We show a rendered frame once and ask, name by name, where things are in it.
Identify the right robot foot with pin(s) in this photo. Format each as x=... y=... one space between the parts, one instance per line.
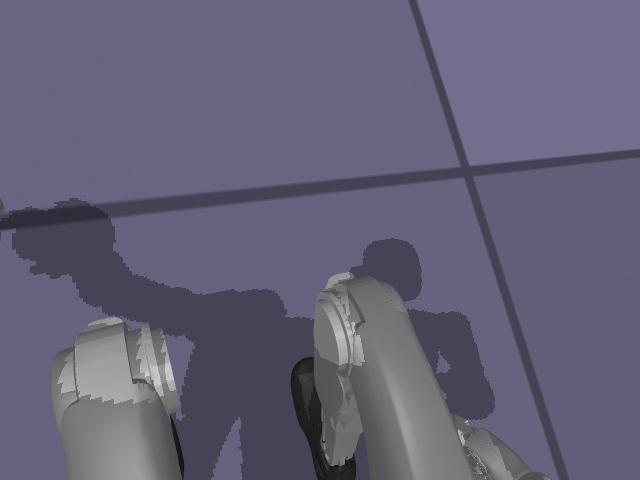
x=308 y=410

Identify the right robot hand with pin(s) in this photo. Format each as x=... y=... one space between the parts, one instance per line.
x=488 y=456

